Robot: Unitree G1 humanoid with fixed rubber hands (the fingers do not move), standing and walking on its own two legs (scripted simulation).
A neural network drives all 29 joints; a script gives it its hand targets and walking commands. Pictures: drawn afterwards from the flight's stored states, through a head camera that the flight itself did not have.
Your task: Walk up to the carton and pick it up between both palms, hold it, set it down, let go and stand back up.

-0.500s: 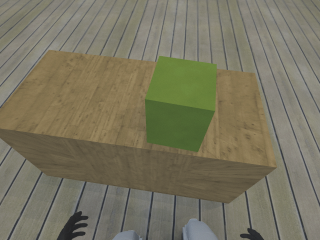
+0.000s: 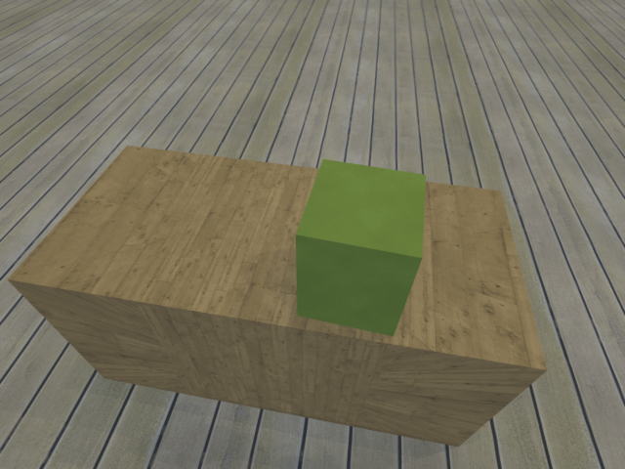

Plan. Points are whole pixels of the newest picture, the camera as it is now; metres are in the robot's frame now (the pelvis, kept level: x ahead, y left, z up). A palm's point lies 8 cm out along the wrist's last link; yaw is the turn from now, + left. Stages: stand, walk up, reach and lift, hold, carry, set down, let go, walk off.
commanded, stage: walk up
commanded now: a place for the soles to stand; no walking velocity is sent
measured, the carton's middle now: (358, 248) +0.53 -0.07 -0.09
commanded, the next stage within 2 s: none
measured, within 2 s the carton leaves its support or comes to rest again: neither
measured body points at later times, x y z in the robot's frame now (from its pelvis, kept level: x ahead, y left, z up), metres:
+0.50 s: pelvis +0.02 -0.04 +0.00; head +0.01 -0.05 +0.45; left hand +0.08 +0.21 -0.14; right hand +0.04 -0.29 -0.15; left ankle +0.00 +0.10 -0.74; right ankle +0.03 -0.15 -0.74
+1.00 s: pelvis +0.02 -0.04 +0.00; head +0.03 -0.04 +0.45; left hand +0.04 +0.21 -0.15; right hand +0.06 -0.29 -0.15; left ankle +0.00 +0.10 -0.74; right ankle +0.03 -0.15 -0.74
